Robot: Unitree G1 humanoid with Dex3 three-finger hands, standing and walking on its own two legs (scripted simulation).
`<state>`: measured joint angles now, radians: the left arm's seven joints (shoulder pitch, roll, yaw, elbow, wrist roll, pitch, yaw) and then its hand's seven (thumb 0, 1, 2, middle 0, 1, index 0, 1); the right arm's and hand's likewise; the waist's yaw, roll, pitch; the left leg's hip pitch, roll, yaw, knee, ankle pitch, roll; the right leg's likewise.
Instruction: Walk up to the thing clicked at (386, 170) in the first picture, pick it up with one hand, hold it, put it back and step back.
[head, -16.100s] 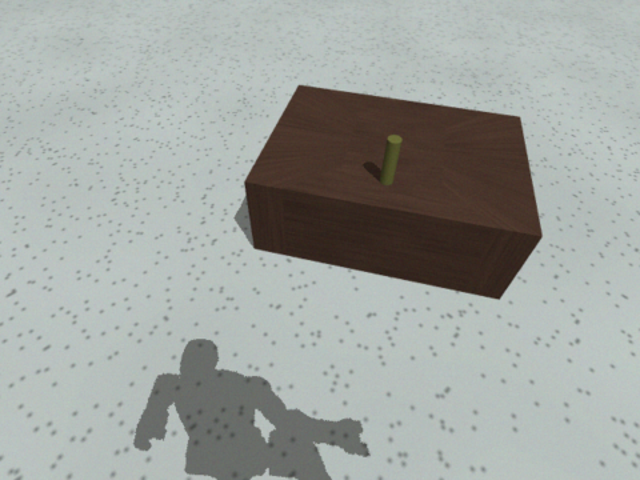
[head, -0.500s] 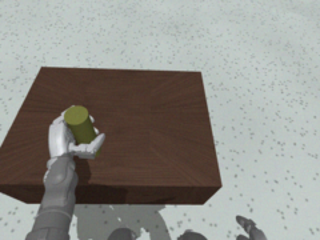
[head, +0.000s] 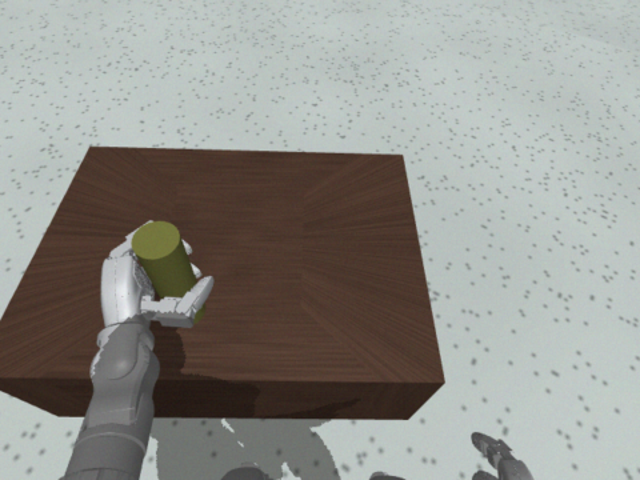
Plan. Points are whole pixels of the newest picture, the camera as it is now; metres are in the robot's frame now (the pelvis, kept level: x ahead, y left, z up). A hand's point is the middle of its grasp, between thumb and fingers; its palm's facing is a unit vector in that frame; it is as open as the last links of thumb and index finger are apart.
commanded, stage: hold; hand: left
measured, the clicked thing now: (174, 280) +0.34 +0.18 +0.06
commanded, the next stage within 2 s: none
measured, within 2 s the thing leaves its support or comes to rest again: neither
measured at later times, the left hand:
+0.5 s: hand (179, 278) +0.34 +0.17 +0.06, palm faces +0.20 -0.98 +0.01, open 7.7 cm
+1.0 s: hand (182, 275) +0.34 +0.17 +0.06, palm faces +0.21 -0.98 +0.01, open 7.7 cm
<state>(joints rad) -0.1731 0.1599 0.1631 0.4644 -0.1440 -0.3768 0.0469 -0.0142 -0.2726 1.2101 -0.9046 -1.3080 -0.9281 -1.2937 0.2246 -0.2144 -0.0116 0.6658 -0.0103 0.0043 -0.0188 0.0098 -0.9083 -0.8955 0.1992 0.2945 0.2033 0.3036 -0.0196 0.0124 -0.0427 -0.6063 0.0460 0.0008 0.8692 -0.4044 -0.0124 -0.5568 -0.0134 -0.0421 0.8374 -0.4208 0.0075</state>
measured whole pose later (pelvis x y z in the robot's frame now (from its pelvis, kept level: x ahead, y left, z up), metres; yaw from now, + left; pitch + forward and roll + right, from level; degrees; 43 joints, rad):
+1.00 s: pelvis +0.00 +0.00 +0.01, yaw +0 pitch +7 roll -1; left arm -0.15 0.15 0.15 0.42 -0.15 -0.36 0.06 -0.01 -0.27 1.21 -0.90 -1.31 -0.92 -1.30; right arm 0.23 -0.21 -0.01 0.67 -0.01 0.00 -0.02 0.01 -0.91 -0.90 0.20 0.29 0.20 0.30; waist -0.02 0.01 -0.03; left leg -0.56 0.04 0.00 0.83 -0.39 -0.02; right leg -0.51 -0.01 -0.04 0.80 -0.41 0.00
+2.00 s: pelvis +0.00 +0.00 +0.01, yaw +0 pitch +6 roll -1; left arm -0.14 0.15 0.13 0.40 -0.14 -0.34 0.07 -0.01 -0.27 1.21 -0.91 -1.30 -0.93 -1.29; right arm 0.23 -0.21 -0.01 0.67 0.00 -0.01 -0.02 0.01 -0.91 -0.90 0.20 0.29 0.20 0.30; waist -0.02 0.01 -0.03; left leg -0.55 0.04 0.00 0.83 -0.38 -0.01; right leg -0.50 -0.02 -0.04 0.80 -0.40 0.01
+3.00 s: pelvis -0.04 +0.01 -0.11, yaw -2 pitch +27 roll -3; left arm -0.66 0.33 0.40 1.01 -0.10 -0.61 0.00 -0.01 -0.26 1.20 -0.92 -1.28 -0.94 -1.26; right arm 0.24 -0.23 -0.01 0.71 -0.06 0.02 0.05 0.01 -0.90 -0.89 0.20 0.29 0.20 0.30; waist -0.10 0.02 -0.14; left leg -1.34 0.06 -0.03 1.43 -0.56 0.00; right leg -1.28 0.00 -0.05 1.38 -0.57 0.01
